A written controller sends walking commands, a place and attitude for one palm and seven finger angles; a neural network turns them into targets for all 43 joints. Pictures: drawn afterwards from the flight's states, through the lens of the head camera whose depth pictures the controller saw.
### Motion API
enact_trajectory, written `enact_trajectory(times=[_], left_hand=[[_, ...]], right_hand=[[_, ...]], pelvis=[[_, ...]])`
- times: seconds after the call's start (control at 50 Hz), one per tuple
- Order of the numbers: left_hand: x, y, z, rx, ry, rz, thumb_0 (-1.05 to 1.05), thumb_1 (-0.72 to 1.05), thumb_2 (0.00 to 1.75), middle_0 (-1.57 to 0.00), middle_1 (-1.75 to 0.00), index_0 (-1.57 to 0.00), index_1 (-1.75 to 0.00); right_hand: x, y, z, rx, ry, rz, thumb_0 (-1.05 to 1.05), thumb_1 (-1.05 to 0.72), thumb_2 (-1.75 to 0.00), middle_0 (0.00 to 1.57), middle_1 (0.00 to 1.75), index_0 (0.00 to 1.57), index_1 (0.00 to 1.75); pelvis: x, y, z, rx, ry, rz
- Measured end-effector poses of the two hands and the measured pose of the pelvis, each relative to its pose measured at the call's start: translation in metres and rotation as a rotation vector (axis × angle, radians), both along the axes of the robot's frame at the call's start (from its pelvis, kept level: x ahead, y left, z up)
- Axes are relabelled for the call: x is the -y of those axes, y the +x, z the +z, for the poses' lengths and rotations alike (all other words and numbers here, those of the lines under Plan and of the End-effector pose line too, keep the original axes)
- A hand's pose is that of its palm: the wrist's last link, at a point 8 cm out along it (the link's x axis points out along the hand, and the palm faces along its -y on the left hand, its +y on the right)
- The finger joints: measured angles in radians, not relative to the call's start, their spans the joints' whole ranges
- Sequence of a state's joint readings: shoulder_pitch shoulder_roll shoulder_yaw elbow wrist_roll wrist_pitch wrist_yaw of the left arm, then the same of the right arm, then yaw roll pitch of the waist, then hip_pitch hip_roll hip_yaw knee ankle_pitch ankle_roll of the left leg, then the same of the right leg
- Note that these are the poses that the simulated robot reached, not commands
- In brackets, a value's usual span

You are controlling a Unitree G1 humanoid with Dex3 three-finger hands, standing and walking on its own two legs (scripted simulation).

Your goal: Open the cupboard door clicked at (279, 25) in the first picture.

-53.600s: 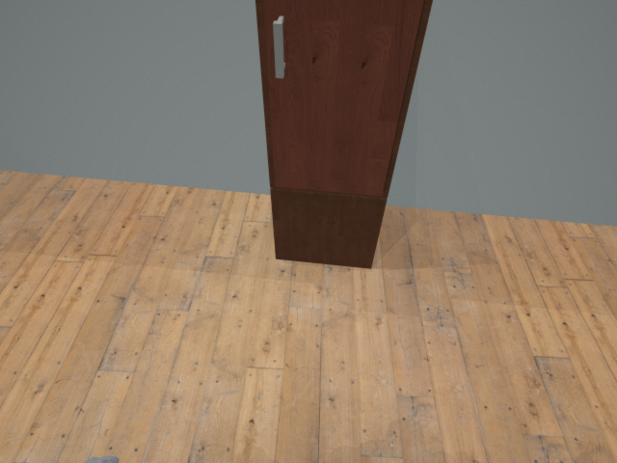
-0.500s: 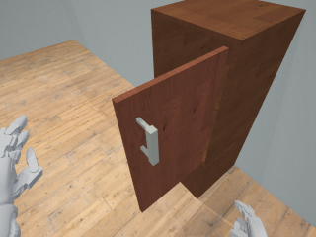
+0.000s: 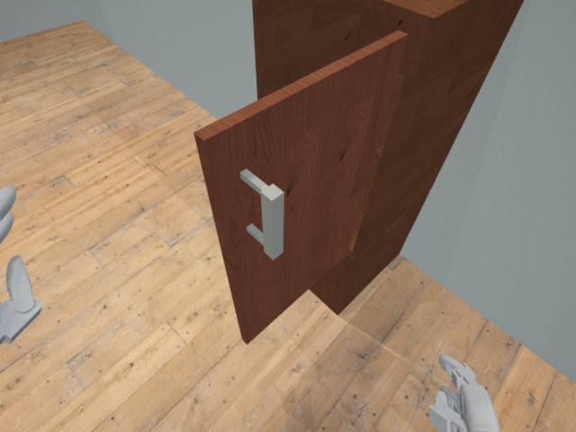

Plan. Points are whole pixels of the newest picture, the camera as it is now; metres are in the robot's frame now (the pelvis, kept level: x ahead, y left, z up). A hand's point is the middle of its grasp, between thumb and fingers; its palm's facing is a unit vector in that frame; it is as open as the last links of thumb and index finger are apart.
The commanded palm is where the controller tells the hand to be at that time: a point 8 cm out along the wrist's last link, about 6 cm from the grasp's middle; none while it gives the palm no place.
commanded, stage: step back with the hand held close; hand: left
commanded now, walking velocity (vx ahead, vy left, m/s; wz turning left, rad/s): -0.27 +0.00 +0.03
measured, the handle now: (262, 216) +0.36 +0.06 +0.12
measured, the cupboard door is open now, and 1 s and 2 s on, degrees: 90 90 90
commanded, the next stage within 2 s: stop stepping back and stand still in 0.82 s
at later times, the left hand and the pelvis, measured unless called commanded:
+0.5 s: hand out of the picture +0.14 +0.26 +0.17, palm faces +0.43 -0.77 -0.48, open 7.4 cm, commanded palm +0.07 +0.30 +0.18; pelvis -0.07 +0.00 +0.00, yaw +0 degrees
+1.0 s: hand out of the picture +0.00 +0.25 +0.16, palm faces +0.34 -0.82 -0.47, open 7.4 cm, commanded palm -0.06 +0.29 +0.18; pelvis -0.21 -0.01 +0.01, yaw -1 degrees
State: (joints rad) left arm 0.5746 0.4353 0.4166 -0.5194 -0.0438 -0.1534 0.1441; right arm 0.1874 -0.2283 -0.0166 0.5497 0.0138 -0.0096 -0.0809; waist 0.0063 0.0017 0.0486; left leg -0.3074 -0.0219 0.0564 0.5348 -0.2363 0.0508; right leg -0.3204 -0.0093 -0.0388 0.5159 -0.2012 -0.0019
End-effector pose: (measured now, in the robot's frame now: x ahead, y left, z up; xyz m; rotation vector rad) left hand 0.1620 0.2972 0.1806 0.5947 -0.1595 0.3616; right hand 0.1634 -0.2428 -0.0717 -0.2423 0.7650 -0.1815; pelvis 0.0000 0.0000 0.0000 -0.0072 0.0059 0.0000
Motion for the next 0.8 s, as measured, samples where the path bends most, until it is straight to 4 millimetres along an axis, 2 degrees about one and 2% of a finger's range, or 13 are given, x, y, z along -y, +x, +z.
enact_trajectory(times=[0.26, 0.38, 0.46, 0.56, 0.64, 0.74, 0.8], left_hand=[[-0.012, -0.043, -0.005, 0.108, -0.006, 0.010, 0.01, 0.88, 0.90, -0.22, -0.30, -0.22, -0.30], [-0.021, -0.056, 0.009, 0.133, 0.018, 0.048, 0.01, 0.88, 0.90, -0.22, -0.30, -0.22, -0.30], [-0.012, -0.064, 0.009, 0.104, -0.007, 0.043, 0.01, 0.89, 0.90, -0.21, -0.30, -0.21, -0.30], [0.014, -0.074, 0.002, 0.032, -0.005, -0.039, 0.01, 0.89, 0.90, -0.21, -0.30, -0.21, -0.30], [0.027, -0.092, 0.004, 0.013, 0.013, -0.108, 0.01, 0.88, 0.90, -0.22, -0.30, -0.22, -0.30], [0.013, -0.116, 0.001, 0.025, 0.024, -0.081, 0.01, 0.88, 0.90, -0.22, -0.31, -0.22, -0.30], [0.000, -0.127, -0.004, 0.042, -0.014, -0.044, 0.01, 0.88, 0.90, -0.22, -0.31, -0.22, -0.30]], right_hand=[[-0.017, -0.051, -0.012, -0.010, -0.022, 0.029, 0.01, -0.90, -0.90, 0.20, 0.30, 0.21, 0.30], [-0.030, -0.067, -0.009, -0.022, 0.010, 0.048, 0.01, -0.90, -0.90, 0.20, 0.30, 0.21, 0.30], [-0.033, -0.069, -0.008, -0.014, 0.042, 0.081, 0.01, -0.90, -0.90, 0.20, 0.30, 0.21, 0.30], [-0.024, -0.072, -0.012, 0.008, 0.067, 0.106, 0.01, -0.90, -0.90, 0.20, 0.30, 0.21, 0.30], [-0.008, -0.086, -0.006, 0.029, 0.059, 0.056, 0.01, -0.90, -0.90, 0.20, 0.30, 0.21, 0.30], [0.009, -0.107, 0.007, 0.029, -0.024, 0.013, 0.01, -0.90, -0.90, 0.20, 0.30, 0.21, 0.30], [0.011, -0.124, 0.014, 0.004, -0.064, 0.006, 0.01, -0.90, -0.90, 0.20, 0.30, 0.21, 0.30]], pelvis=[[-0.013, -0.038, -0.012, 0.004, -0.027, 0.015], [-0.011, -0.047, -0.003, -0.014, -0.036, 0.035], [-0.004, -0.057, 0.002, -0.047, -0.029, 0.012], [0.008, -0.089, 0.000, -0.061, -0.026, -0.018], [0.014, -0.106, -0.002, -0.043, -0.039, -0.021], [0.011, -0.117, -0.002, -0.055, -0.035, -0.011], [0.006, -0.136, 0.002, -0.042, -0.019, -0.003]])
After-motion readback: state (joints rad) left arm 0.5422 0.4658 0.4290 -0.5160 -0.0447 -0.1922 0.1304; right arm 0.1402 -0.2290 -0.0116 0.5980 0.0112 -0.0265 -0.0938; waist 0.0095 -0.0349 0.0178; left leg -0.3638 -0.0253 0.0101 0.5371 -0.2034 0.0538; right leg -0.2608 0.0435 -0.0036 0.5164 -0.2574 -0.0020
